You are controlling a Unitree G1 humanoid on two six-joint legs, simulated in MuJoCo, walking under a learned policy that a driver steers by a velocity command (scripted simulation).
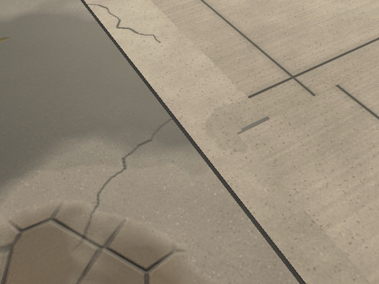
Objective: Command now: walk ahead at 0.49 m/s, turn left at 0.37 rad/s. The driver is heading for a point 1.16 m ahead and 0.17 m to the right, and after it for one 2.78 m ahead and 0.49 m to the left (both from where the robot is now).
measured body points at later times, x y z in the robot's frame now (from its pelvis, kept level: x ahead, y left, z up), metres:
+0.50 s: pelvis +0.25 +0.07 +0.00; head +0.29 +0.08 +0.45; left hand +0.34 +0.36 -0.13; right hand +0.39 -0.20 -0.08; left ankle +0.30 +0.17 -0.74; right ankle +0.21 -0.08 -0.65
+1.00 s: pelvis +0.33 +0.03 +0.00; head +0.37 -0.01 +0.45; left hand +0.58 +0.25 -0.08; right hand +0.39 -0.30 -0.11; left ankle +0.38 +0.18 -0.67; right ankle +0.35 -0.07 -0.74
